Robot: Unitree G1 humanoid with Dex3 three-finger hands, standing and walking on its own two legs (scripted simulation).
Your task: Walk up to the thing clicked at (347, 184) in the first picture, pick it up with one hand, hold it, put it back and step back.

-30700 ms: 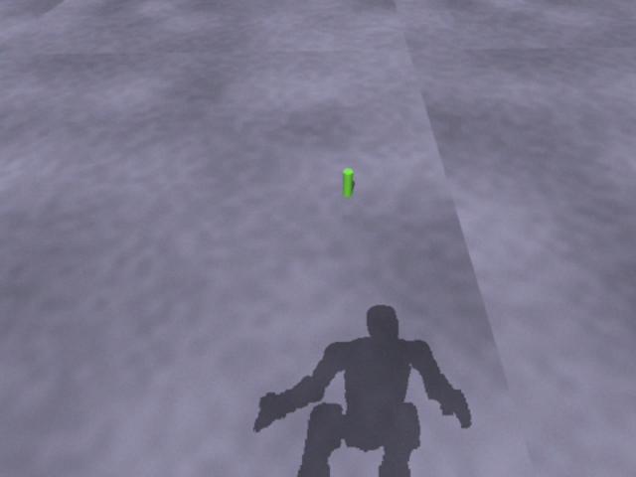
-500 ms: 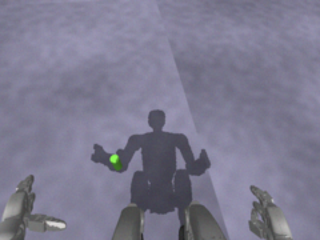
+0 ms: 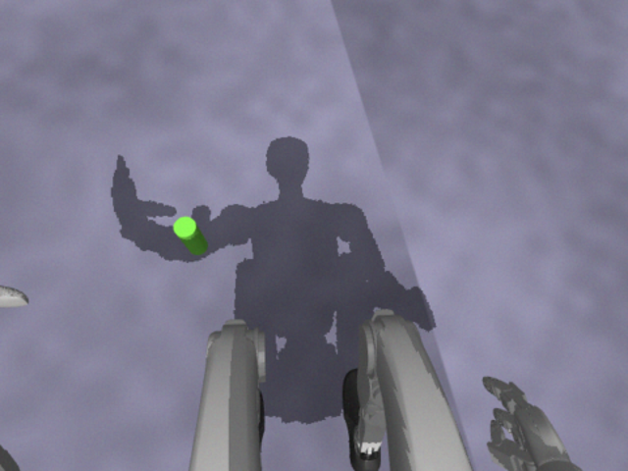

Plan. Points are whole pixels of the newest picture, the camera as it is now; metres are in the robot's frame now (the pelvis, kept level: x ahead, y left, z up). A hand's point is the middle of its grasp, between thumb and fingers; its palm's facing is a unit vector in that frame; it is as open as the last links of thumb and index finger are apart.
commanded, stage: go down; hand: left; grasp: from the side
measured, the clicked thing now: (192, 237) +0.52 +0.25 -0.41
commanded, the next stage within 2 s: approach in 1.18 s
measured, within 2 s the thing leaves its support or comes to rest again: neither
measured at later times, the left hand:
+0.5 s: hand out of the picture +0.42 +0.41 -0.06, palm faces +0.24 -0.97 -0.09, open 17.1 cm
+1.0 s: hand out of the picture +0.44 +0.42 -0.08, palm faces +0.24 -0.97 -0.07, open 16.9 cm
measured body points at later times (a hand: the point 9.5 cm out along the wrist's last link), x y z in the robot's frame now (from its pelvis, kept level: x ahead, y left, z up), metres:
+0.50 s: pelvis -0.02 +0.01 -0.08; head +0.19 +0.07 +0.31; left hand +0.40 +0.46 -0.05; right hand +0.09 -0.28 -0.18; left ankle +0.07 +0.12 -0.45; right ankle +0.09 -0.12 -0.45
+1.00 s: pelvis -0.02 +0.01 -0.11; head +0.20 +0.08 +0.27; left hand +0.42 +0.47 -0.08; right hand +0.06 -0.28 -0.20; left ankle +0.07 +0.12 -0.45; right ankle +0.09 -0.12 -0.45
